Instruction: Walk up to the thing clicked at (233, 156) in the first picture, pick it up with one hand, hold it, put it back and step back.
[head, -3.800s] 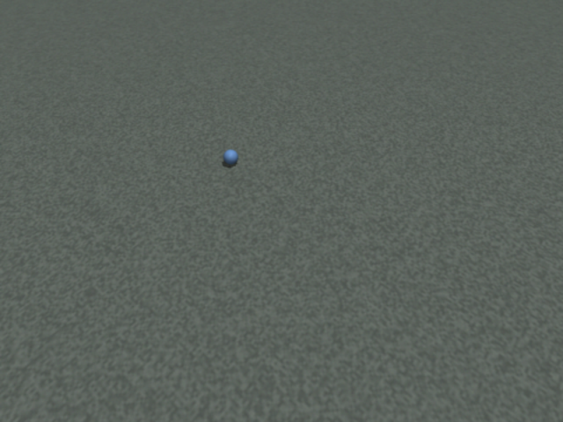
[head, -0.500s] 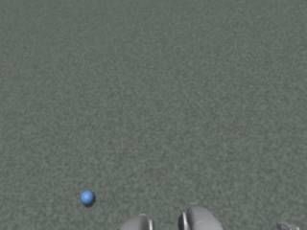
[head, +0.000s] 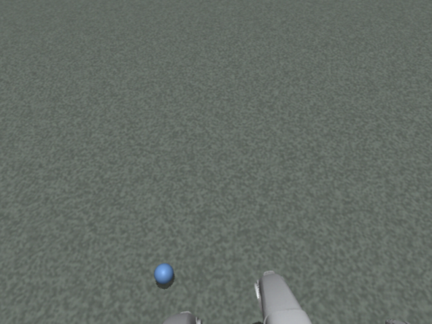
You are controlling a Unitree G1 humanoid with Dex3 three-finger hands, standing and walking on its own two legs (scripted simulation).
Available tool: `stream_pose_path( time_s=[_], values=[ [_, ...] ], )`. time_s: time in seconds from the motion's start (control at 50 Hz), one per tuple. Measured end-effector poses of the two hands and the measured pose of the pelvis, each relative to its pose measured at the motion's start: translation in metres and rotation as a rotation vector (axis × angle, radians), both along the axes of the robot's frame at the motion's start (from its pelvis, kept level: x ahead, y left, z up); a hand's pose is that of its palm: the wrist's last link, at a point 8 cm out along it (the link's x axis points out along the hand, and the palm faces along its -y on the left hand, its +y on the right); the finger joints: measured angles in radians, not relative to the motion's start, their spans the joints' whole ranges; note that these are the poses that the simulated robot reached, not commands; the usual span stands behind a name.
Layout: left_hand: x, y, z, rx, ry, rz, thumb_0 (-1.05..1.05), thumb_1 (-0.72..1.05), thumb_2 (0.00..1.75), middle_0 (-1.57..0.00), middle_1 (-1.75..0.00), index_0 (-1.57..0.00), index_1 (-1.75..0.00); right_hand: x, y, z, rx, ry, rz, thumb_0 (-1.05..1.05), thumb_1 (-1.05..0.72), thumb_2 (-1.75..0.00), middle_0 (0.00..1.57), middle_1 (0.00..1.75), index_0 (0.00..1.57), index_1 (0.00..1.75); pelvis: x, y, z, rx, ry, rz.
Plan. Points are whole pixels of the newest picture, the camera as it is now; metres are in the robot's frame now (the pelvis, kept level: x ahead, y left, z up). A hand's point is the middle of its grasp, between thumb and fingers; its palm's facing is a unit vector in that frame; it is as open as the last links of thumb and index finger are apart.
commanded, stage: walk up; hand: left
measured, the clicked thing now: (163, 273) +0.39 +0.23 -0.68
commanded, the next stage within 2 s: none
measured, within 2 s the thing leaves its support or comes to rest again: neither
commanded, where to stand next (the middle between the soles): +0.04 +0.12 m, yaw -10 degrees
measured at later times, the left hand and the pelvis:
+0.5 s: hand out of the picture +0.07 +0.49 -0.11, palm faces -0.11 -0.84 -0.53, open 7.4 cm; pelvis -0.06 +0.21 +0.00, yaw -6 degrees
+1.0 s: hand out of the picture +0.13 +0.41 -0.15, palm faces -0.26 -0.91 -0.33, open 7.4 cm; pelvis -0.02 +0.15 +0.01, yaw -13 degrees
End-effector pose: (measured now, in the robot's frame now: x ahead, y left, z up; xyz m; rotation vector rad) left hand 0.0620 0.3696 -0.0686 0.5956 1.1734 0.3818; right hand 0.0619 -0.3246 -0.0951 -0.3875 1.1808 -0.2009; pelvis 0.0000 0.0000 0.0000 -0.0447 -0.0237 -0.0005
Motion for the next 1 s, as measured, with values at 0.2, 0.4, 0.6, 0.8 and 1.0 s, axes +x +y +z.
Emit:
stream_pose_path(
  time_s=[0.2, 0.4, 0.6, 0.8, 1.0],
  values=[
    [0.017, 0.02, 0.001, -0.136, 0.013, -0.115, 0.01, 0.9, 0.9, -0.21, -0.3, -0.21, -0.3, -0.081, 0.077, 0.019, 0.012, 0.104, -0.112, 0.01, -0.9, -0.9, 0.21, 0.3, 0.2, 0.3, -0.021, 0.073, 0.025, 0.018, 0.03, -0.056],
    [-0.006, 0.104, 0.012, -0.071, -0.096, -0.115, 0.01, 0.89, 0.9, -0.21, -0.3, -0.21, -0.3, -0.064, 0.15, 0.008, 0.044, -0.022, -0.09, 0.01, -0.91, -0.9, 0.21, 0.3, 0.2, 0.3, -0.055, 0.15, 0.019, 0.027, -0.032, -0.075],
    [0.019, 0.193, -0.014, -0.159, -0.116, -0.198, 0.01, 0.9, 0.9, -0.21, -0.3, -0.21, -0.3, -0.122, 0.224, 0.01, -0.076, -0.079, -0.16, 0.0, -0.91, -0.9, 0.21, 0.3, 0.2, 0.3, -0.059, 0.234, -0.002, 0.061, -0.056, -0.135],
    [0.02, 0.184, -0.032, -0.304, 0.048, -0.164, 0.01, 0.9, 0.9, -0.2, -0.3, -0.2, -0.3, -0.215, 0.21, 0.072, -0.225, 0.207, -0.276, 0.01, -0.9, -0.9, 0.21, 0.3, 0.21, 0.3, -0.048, 0.219, 0.024, 0.046, -0.03, -0.164],
    [0.074, 0.087, -0.044, -0.322, 0.09, -0.225, 0.01, 0.9, 0.9, -0.2, -0.3, -0.2, -0.3, -0.183, 0.116, 0.054, -0.255, 0.229, -0.251, 0.01, -0.9, -0.9, 0.21, 0.3, 0.2, 0.3, -0.017, 0.154, 0.006, 0.043, 0.01, -0.225]
  ],
)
